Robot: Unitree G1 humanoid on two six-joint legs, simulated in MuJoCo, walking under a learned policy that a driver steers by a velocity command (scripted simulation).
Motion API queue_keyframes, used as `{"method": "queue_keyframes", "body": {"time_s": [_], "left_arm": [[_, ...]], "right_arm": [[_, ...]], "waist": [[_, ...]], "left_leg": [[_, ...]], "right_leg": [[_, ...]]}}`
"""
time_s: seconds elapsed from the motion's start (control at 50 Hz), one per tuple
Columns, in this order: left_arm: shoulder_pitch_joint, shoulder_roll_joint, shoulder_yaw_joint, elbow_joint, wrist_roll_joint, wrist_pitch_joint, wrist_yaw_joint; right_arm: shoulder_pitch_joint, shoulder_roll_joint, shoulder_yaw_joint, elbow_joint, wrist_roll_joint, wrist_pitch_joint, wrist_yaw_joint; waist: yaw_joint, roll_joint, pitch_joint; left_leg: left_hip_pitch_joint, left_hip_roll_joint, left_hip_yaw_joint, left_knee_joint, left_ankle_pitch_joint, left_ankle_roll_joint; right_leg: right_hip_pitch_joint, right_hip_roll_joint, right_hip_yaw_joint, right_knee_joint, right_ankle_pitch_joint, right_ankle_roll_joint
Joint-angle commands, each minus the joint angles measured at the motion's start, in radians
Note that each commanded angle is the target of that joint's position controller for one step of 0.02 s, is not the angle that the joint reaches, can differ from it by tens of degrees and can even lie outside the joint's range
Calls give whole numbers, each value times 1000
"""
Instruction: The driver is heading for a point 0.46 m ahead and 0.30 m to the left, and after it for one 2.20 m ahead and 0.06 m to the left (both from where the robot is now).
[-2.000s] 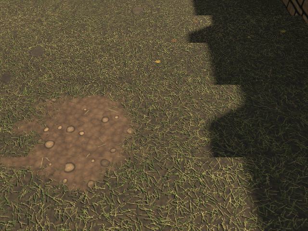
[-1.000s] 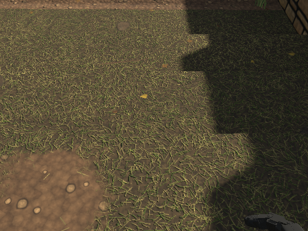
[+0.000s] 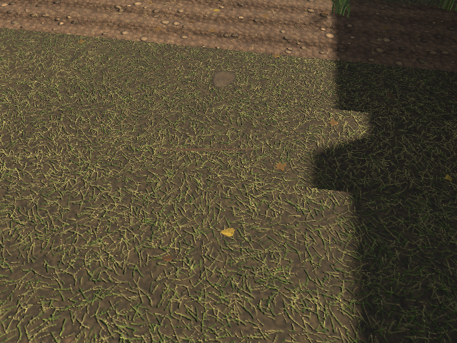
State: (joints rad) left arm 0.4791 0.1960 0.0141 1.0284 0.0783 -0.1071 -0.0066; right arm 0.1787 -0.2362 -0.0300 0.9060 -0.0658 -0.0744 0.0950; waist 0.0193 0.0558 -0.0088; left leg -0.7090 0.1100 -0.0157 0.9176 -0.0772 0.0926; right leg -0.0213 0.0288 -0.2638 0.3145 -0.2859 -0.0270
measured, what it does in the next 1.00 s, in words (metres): goes down, turning left: left foot, then right foot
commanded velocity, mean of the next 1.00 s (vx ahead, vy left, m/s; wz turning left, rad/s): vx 0.50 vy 0.00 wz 0.35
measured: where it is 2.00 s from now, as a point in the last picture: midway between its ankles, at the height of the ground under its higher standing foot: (183, 211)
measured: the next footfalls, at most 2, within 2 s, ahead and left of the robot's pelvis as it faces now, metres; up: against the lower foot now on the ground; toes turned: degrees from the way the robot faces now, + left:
left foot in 0.22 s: +0.29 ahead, +0.16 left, +0.00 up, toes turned +9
right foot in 0.62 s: +0.47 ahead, +0.00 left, +0.00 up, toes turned +24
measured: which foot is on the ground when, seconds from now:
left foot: up 0.00-0.20, down 0.22-0.62, up 0.64-0.90, down 0.92-1.00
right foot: down 0.00-0.26, up 0.28-0.60, down 0.62-0.94, up 0.96-1.00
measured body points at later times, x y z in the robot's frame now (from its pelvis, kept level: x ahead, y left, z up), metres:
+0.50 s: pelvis +0.27 +0.08 +0.01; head +0.28 +0.09 +0.46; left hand +0.39 +0.35 -0.10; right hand +0.28 -0.16 -0.13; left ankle +0.25 +0.15 -0.74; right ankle +0.43 -0.07 -0.68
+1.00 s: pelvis +0.49 +0.17 -0.03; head +0.50 +0.19 +0.42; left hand +0.38 +0.38 -0.17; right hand +0.75 +0.05 -0.11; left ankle +0.47 +0.28 -0.74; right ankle +0.45 +0.00 -0.69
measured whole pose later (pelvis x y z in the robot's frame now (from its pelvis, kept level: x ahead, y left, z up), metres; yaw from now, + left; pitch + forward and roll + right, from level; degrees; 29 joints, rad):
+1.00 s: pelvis +0.49 +0.17 -0.03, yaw +20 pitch +2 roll +0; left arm 0.45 0.22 0.03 0.97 0.06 -0.13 -0.08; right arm 0.12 -0.19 0.00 0.72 -0.07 -0.12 0.04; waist 0.07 -0.03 -0.02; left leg -0.43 0.01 0.05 0.76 -0.39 0.04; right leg -0.37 0.04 0.12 1.07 -0.51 -0.10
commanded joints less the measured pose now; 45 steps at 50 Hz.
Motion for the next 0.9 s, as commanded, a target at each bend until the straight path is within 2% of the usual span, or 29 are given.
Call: {"method": "queue_keyframes", "body": {"time_s": [0.02, 0.14, 0.18, 0.22, 0.24, 0.26, 0.28, 0.3, 0.32, 0.34, 0.38, 0.44, 0.52, 0.54, 0.6, 0.62, 0.64, 0.66, 0.68, 0.7, 0.72, 0.74, 0.76, 0.78, 0.8, 0.82, 0.84, 0.88, 0.9], "left_arm": [[-87, 122, 25, -68, 13, -27, -7], [40, 148, 44, -20, -2, -15, 10], [59, 191, 64, -17, -3, 0, 15], [50, 201, 68, -28, 10, 7, 9], [77, 131, 47, -48, 29, -2, -1], [14, 75, 13, -96, 40, -15, -45], [-160, 108, 27, -133, -17, -9, -84], [-290, 97, 26, -172, -31, -12, -85], [-303, 119, 35, -183, -12, -13, -56], [-257, 122, 41, -194, 12, -10, -27], [-213, 20, 17, -192, 16, 10, 3], [-249, 46, 16, -212, -15, 22, 15], [-343, 14, -1, -269, -11, 13, -1], [-259, 35, 5, -244, -1, 3, -3], [82, 161, 56, -166, -3, -19, 35], [185, 188, 65, -146, -21, -26, 44], [229, 244, 62, -126, -26, -34, 43], [152, 203, 20, -149, -2, -42, -8], [13, 205, 43, -155, 1, -50, -36], [-123, 98, 16, -180, -34, -42, -38], [-193, 20, -10, -198, -44, -32, -28], [-254, -18, -26, -205, -25, -30, -12], [-241, -19, -26, -185, -27, -32, -2], [-145, 179, 43, -143, -104, -13, 9], [-114, 194, 48, -127, -106, 2, 10], [-126, 61, 5, -115, -36, -32, -24], [-83, 109, 24, -94, -29, -44, -44], [-156, 180, 40, -127, -5, -41, -70], [-223, 189, 41, -159, -25, -44, -73]], "right_arm": [[25, 58, 32, -61, 16, 12, 11], [-176, -29, 2, -134, 11, 16, -6], [-194, -49, -13, -148, 16, 9, -18], [-60, -118, -54, -114, 35, -15, -43], [143, -161, -77, -60, 41, -25, -68], [391, -222, -93, 8, 24, -17, -88], [537, -227, -94, 84, -4, -21, -81], [434, -247, -113, 87, -3, -48, -80], [298, -187, -98, 74, 22, -60, -73], [222, -92, -64, 60, 41, -68, -64], [129, 2, -25, 37, 38, -69, -47], [73, -75, -36, 3, 26, -76, -31], [192, -125, -48, 12, -14, -54, 2], [157, -110, -45, 1, -42, -52, 4], [3, -126, -56, -90, -26, -70, 1], [22, -131, -64, -97, -5, -88, 15], [175, 12, -31, -75, -12, -92, 18], [335, 71, -21, -37, -1, -94, 6], [322, 2, -41, -65, 4, -70, -15], [195, -71, -44, -90, -19, -49, -46], [135, -46, -31, -107, -47, -35, -67], [116, 3, -6, -118, -57, -21, -76], [69, 51, 13, -145, -50, -17, -79], [-85, -62, -30, -213, 69, 23, -86], [-132, -43, -17, -224, 74, 44, -84], [-1, 89, 46, -181, -25, 15, -48], [20, 79, 43, -169, -27, 11, -28], [28, -9, 25, -172, -23, 3, -15], [66, -72, -4, -180, -13, -2, -24]], "waist": [[-70, -64, 94], [-1, -99, 140], [-12, -133, 125], [-76, -135, 43], [-113, -68, -137], [-210, 55, -292], [-277, -24, -241], [-257, -54, -35], [-193, -13, 22], [-117, 31, 14], [-22, -3, 44], [3, -35, 58], [-32, 33, 44], [16, 14, 39], [196, -61, 12], [234, -131, -9], [156, -249, -148], [14, -211, -154], [-12, -253, 68], [-3, -93, 87], [-5, -3, 16], [-34, -22, 22], [-34, -62, 40], [-34, -95, 165], [-14, -101, 157], [-16, -84, -51], [-14, -114, 32], [-36, -113, 24], [-99, -111, 6]], "left_leg": [[35, 25, -61, -147, 106, 0], [39, -45, 25, -235, -12, 4], [125, -107, 88, -273, -85, 7], [455, -196, 133, -284, 30, 52], [908, -146, -4, -159, 196, 150], [1226, 45, -378, -352, 169, 284], [1256, 147, -630, -552, 67, 287], [1075, 134, -577, -614, -67, 227], [877, 98, -498, -633, -136, 221], [727, 70, -465, -652, -140, 232], [468, 53, -416, -720, -115, 229], [295, 2, -309, -772, -136, 182], [95, -87, -237, -679, -62, 161], [64, -57, -268, -587, -1, 152], [-17, -95, -347, -251, 263, 129], [-18, -164, -330, -55, 179, 122], [-39, -296, -218, 405, -257, 30], [-179, -290, -203, 645, -576, -2], [-366, -209, -230, 740, -491, -18], [-391, -120, -218, 731, -380, -36], [-305, -92, -190, 621, -308, -64], [-208, -36, -183, 473, -240, -96], [-135, -7, -135, 361, -255, -120], [-29, -19, -31, 108, -194, -107], [116, -35, -1, -31, -160, -102], [304, -36, -8, -43, -242, -146], [366, -67, 42, -74, -242, -150], [502, -82, 30, -83, 43, -116], [570, -109, 80, -106, -24, -95]], "right_leg": [[-41, -382, 121, -166, 776, -220], [161, -353, 1, -101, 738, -157], [206, -359, -29, -23, 936, -149], [52, -309, -82, 209, 1074, -106], [-272, -251, -75, 470, 898, -22], [-553, -113, -7, 711, 62, 41], [-719, -22, 170, 914, -296, 26], [-836, -81, 300, 921, -245, -1], [-764, -128, 326, 922, -195, -13], [-659, -140, 345, 905, -160, -32], [-496, -149, 355, 822, -136, -39], [-381, -100, 297, 611, -29, 15], [-125, -6, 206, 488, 282, 63], [-76, -32, 249, 579, 366, 63], [194, 12, 216, 503, 118, 51], [274, -8, 255, 307, 20, -5], [373, -284, 597, 272, 444, -295], [275, -459, 914, 183, 821, -506], [67, -531, 1109, 47, 387, -520], [-42, -491, 1008, 24, 119, -455], [-111, -403, 902, 24, 86, -418], [-207, -328, 781, -1, 136, -373], [-266, -257, 688, -8, 133, -333], [-386, -240, 621, -76, 309, -247], [-432, -198, 541, -89, 390, -199], [-436, -119, 430, -29, 106, -210], [-495, -123, 440, -22, 59, -226], [-542, -135, 471, 53, 85, -236], [-560, -139, 465, 123, 141, -240]]}}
